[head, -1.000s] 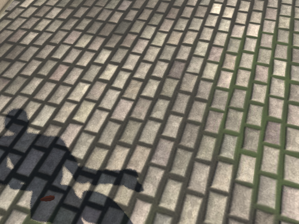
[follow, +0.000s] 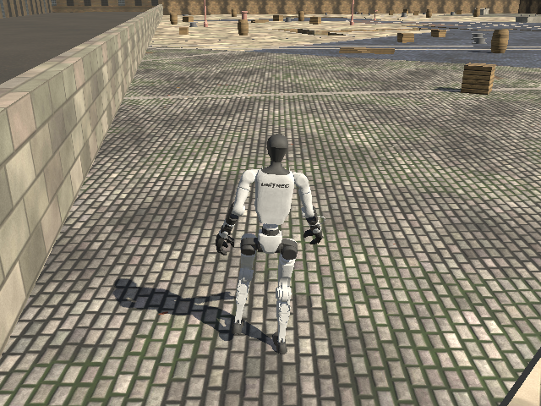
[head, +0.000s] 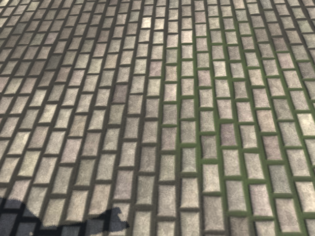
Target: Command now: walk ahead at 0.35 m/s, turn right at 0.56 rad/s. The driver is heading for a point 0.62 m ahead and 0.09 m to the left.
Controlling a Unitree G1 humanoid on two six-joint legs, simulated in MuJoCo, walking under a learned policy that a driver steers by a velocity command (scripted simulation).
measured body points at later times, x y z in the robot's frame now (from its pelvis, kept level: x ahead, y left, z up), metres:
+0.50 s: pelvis +0.24 +0.05 -0.01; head +0.26 +0.06 +0.44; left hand +0.40 +0.30 -0.12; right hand +0.26 -0.23 -0.12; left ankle +0.22 +0.15 -0.75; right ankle +0.25 -0.10 -0.68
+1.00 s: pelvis +0.49 -0.03 -0.01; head +0.53 -0.04 +0.44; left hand +0.59 +0.25 -0.12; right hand +0.63 -0.31 -0.12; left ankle +0.55 +0.12 -0.70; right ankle +0.51 -0.13 -0.75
